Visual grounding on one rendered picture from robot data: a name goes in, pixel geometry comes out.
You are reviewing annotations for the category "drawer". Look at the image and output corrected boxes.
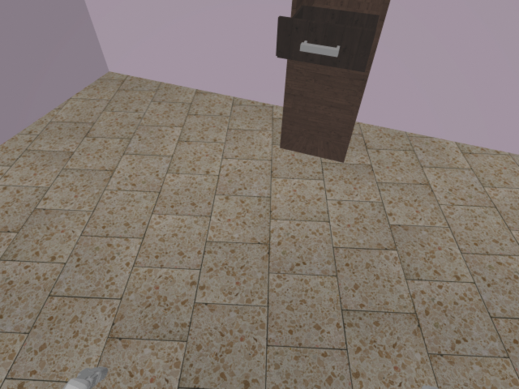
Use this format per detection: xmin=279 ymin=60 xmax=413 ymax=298
xmin=276 ymin=5 xmax=380 ymax=72

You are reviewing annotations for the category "handle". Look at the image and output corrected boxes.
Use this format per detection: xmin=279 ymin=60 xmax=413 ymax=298
xmin=300 ymin=41 xmax=340 ymax=57

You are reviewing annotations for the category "robot left hand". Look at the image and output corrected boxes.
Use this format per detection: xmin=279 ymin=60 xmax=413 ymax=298
xmin=63 ymin=366 xmax=108 ymax=389

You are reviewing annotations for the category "cabinet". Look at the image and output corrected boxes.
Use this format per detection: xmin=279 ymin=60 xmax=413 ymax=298
xmin=280 ymin=0 xmax=390 ymax=163

